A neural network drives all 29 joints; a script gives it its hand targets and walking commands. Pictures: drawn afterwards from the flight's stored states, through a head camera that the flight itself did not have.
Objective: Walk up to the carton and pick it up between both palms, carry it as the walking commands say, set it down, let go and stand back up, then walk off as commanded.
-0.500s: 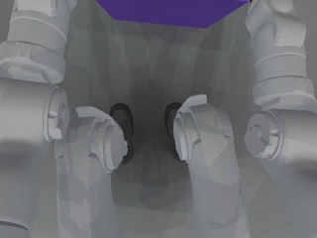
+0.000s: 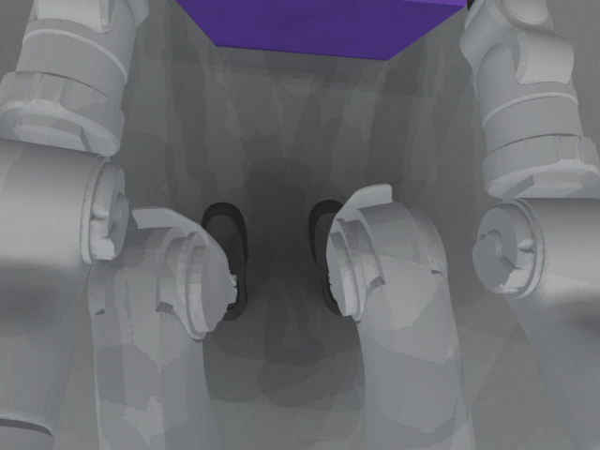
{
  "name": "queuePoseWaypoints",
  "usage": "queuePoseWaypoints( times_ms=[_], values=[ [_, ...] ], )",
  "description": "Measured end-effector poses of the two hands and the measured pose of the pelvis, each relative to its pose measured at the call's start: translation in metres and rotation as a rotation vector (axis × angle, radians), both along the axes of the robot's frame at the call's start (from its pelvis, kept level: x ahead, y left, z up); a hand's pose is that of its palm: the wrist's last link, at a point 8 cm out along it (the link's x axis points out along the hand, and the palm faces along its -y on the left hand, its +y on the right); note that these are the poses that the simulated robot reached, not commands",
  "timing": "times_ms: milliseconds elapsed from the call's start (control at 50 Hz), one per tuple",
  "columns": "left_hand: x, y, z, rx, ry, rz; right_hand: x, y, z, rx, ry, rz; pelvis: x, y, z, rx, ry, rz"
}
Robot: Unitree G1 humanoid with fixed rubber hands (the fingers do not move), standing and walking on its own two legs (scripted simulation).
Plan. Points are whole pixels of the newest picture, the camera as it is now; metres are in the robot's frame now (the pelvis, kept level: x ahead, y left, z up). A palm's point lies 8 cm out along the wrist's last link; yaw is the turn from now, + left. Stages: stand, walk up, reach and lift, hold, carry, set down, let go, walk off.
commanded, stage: set down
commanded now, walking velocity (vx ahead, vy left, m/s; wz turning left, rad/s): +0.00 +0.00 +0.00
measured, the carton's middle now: out of the picture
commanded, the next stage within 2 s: none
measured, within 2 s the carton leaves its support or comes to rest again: rests again in 1.42 s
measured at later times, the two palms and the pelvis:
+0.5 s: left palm out of the picture +0.58 +0.11 -0.17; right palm out of the picture +0.51 -0.22 -0.16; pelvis +0.00 +0.01 -0.01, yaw +0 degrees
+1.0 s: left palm out of the picture +0.58 +0.11 -0.17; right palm out of the picture +0.51 -0.23 -0.17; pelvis +0.01 +0.01 -0.01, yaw +0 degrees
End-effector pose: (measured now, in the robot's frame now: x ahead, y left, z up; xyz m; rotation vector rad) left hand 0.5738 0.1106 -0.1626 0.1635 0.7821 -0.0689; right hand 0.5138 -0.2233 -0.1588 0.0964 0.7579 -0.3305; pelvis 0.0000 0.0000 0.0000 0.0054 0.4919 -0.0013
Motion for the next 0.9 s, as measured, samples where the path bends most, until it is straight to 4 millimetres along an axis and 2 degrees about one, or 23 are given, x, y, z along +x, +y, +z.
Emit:
queuePoseWaypoints(
  times_ms=[160,500,900],
  values=[
    [0.002,-0.002,0.000,-0.010,0.004,0.001,-0.006,-0.001,-0.006,-0.005,0.008,0.003,-0.001,0.000,-0.006,-0.006,-0.008,0.004],
    [0.005,0.001,-0.004,-0.071,-0.005,-0.020,-0.003,-0.002,-0.005,-0.019,0.016,0.018,-0.002,0.007,-0.013,-0.036,-0.006,0.012],
    [0.009,0.002,-0.006,-0.094,-0.011,-0.023,0.000,-0.004,-0.006,-0.002,0.010,0.032,0.009,0.011,-0.013,-0.042,0.043,0.015]
  ],
)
